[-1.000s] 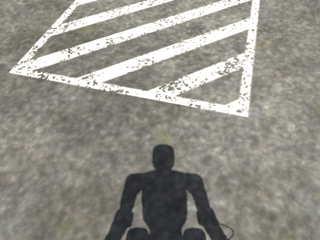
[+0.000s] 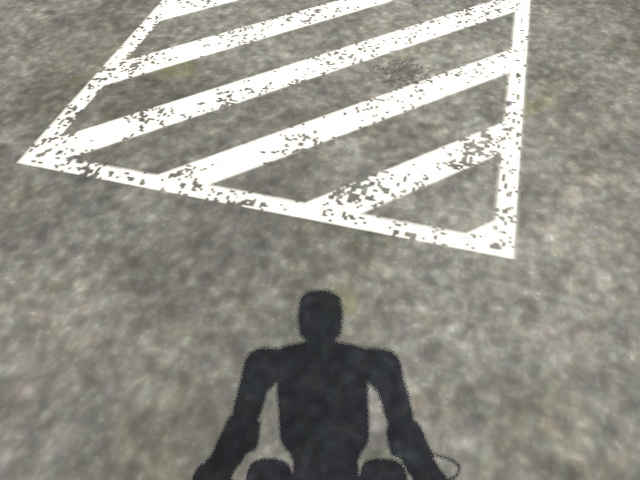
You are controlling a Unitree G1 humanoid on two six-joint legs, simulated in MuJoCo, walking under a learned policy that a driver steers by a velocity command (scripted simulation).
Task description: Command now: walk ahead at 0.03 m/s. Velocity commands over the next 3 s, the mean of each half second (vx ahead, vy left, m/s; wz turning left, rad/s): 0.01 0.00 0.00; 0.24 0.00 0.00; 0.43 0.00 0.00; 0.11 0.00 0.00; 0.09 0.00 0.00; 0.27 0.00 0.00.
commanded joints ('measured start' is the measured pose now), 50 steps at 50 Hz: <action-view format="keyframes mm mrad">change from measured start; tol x16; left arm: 1 67 100 22 3 -2 1 3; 39 -63 71 48 -35 -26 -104 -44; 46 458 233 95 97 8 -118 -58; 50 125 111 37 0 7 -143 -80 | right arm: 1 88 -99 -26 -9 0 1 -1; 50 -4 -141 -58 -136 32 -79 5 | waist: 1 1 -16 30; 34 -53 206 188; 44 135 56 29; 46 154 -337 -71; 50 16 -45 84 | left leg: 1 -76 76 -64 -84 351 -7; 28 -70 89 -50 -78 185 -21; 33 -94 302 -369 -274 -588 145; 36 -17 453 -553 -342 -432 224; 39 25 343 -333 -300 -193 136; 43 -256 226 -158 -133 -145 104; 45 -439 103 13 433 -31 1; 47 -721 79 -152 864 -199 20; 50 -663 196 -121 756 82 49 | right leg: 1 89 -3 9 -35 331 -56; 29 63 41 -21 -86 119 -57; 32 -129 105 -98 90 -277 -77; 36 -463 -30 9 494 -268 -116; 39 -362 -40 -32 271 -191 -118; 44 259 82 -134 10 10 -92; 46 417 -339 712 -365 -269 -316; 48 266 -331 583 -365 -366 -283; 50 165 -232 332 -381 -118 -221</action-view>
